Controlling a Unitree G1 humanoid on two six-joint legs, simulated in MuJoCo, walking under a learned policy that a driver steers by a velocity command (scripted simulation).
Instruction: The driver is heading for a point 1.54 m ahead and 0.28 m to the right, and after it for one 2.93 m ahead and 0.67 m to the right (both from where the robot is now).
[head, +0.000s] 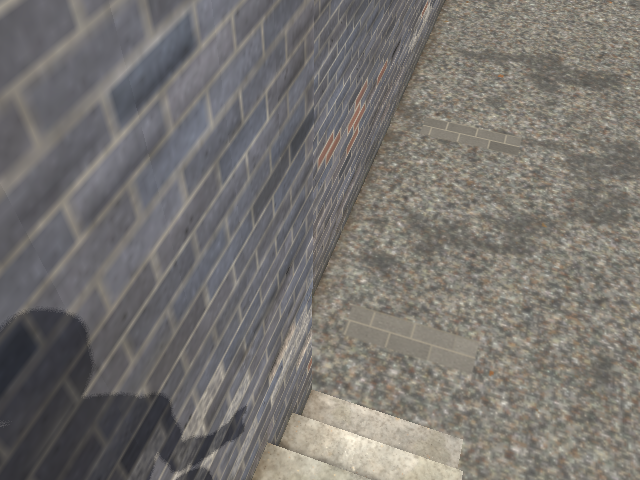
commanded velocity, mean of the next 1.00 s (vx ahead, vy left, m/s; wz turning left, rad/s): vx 0.92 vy -0.22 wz -0.37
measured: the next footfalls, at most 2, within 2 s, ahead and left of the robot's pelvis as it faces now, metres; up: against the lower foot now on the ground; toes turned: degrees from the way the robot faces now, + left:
right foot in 0.14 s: +0.24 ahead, -0.15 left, -0.40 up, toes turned +4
left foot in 0.38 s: +0.56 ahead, +0.09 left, -0.63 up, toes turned +8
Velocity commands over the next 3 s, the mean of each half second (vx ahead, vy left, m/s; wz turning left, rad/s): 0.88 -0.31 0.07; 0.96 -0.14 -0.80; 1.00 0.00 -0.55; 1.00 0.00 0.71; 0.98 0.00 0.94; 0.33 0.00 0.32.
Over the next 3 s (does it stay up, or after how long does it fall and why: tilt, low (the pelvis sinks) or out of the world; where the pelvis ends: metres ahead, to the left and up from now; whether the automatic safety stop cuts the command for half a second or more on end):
stays up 3.05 -0.71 -1.43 its command is cut before an obstacle from the start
